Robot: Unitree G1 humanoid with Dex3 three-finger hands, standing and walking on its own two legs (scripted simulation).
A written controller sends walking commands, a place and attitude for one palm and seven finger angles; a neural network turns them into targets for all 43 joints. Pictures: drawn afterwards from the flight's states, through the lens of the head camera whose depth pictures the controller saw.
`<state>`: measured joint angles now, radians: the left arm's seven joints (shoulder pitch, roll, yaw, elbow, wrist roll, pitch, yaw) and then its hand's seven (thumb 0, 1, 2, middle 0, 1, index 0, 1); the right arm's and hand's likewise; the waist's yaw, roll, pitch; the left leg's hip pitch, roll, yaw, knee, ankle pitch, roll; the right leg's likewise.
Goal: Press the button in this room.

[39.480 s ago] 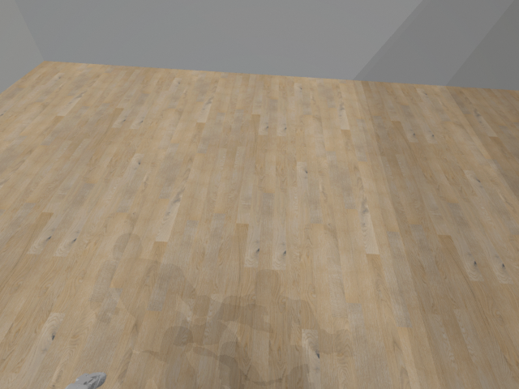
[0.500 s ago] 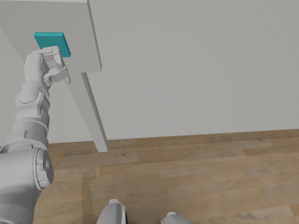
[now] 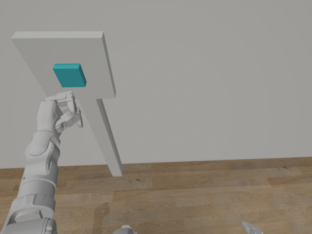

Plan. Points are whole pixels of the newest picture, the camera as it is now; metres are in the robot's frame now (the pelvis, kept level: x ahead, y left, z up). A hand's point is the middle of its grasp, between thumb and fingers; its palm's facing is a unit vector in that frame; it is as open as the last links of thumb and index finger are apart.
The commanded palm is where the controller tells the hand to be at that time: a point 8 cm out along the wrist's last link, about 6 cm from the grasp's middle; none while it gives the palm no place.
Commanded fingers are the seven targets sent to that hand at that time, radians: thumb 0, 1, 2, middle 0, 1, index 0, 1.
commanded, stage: pull the fist back off the button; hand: left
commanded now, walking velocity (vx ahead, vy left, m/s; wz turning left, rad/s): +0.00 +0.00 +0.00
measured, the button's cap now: (71, 75) +0.50 +0.24 +0.13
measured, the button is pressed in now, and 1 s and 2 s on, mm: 0 0 0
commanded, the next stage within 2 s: draw the hand back to the body in 0.12 s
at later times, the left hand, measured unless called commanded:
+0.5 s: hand (63, 128) +0.33 +0.22 +0.12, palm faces +0.08 -1.00 -0.01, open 3.1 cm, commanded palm +0.29 +0.26 +0.13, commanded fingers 0.00 0.90 0.90 -1.30 -1.50 -1.30 -1.50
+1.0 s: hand (31, 164) +0.23 +0.23 +0.15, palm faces +0.31 -0.91 -0.27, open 3.1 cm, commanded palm +0.19 +0.27 +0.18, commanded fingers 0.00 0.90 0.90 -1.30 -1.50 -1.30 -1.50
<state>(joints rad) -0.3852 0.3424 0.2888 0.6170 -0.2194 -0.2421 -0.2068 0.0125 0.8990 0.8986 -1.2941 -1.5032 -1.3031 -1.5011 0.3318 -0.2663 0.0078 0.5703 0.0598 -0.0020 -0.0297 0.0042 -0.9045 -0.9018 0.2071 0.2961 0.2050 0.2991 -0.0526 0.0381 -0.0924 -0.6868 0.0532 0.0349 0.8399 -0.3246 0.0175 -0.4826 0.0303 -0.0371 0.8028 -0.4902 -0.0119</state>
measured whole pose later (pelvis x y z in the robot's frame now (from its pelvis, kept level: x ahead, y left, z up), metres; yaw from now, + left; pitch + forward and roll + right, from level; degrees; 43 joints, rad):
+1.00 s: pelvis -0.01 +0.00 +0.03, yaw +1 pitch -2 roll -1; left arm 0.26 0.31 0.19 -0.16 -0.11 -0.07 0.07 0.01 0.89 0.90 -1.30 -1.50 -1.31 -1.50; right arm 0.19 -0.23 0.05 0.57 0.04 -0.06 -0.10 0.01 -0.90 -0.90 0.21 0.30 0.20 0.30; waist 0.04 0.05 -0.02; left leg -0.31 0.02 0.04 0.52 -0.18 0.02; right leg -0.11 0.01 -0.03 0.49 -0.34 -0.01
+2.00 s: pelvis +0.01 -0.01 +0.04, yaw +0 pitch -1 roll -1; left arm 0.54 0.36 0.33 -0.47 -0.06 -0.12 0.09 0.01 0.89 0.90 -1.30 -1.50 -1.31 -1.50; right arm 0.16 -0.25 0.01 0.55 0.02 0.04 -0.06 0.01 -0.90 -0.90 0.21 0.30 0.21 0.30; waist 0.04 0.07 0.01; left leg -0.26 0.05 0.05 0.46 -0.18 0.00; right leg -0.04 0.04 -0.02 0.36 -0.30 -0.02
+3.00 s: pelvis -0.21 +0.06 +0.04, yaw -1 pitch +2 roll -3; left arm 0.63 0.44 0.38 -0.70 -0.06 -0.20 0.15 0.01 0.89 0.90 -1.30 -1.50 -1.31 -1.50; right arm 0.20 -0.16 0.02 0.56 -0.02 -0.11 -0.02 0.01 -0.90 -0.90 0.21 0.30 0.21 0.30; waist -0.02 0.00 -0.01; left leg -0.46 0.04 0.05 0.38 0.00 0.04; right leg -0.19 0.07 -0.06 0.60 -0.51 -0.02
